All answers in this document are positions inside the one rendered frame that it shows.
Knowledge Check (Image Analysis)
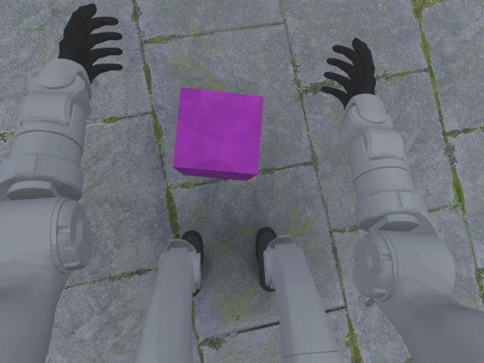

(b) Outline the robot left hand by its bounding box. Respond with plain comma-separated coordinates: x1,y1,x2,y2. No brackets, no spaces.
58,4,123,84

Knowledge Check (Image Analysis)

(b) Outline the robot left upper arm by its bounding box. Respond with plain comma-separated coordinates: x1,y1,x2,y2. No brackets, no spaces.
0,197,93,363

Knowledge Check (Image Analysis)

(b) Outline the robot right forearm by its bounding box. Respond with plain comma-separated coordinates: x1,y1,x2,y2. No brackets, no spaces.
338,94,456,289

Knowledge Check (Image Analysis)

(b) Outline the carton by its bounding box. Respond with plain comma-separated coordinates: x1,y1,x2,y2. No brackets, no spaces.
173,88,264,181

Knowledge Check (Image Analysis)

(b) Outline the robot right shin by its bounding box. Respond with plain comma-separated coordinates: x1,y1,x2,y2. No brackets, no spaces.
266,236,305,258

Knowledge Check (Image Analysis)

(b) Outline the robot left shin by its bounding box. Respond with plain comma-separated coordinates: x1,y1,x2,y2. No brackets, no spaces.
158,239,195,267

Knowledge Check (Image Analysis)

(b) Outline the robot right hand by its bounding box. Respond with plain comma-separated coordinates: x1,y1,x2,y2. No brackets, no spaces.
321,38,376,109

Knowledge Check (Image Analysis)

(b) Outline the robot shin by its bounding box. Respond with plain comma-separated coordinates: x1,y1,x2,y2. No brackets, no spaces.
158,239,195,267
266,236,305,258

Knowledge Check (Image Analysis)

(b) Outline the robot right upper arm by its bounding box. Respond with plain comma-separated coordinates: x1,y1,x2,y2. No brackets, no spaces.
352,230,484,363

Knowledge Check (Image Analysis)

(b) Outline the robot left forearm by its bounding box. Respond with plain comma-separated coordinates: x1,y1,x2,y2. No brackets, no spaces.
0,58,92,202

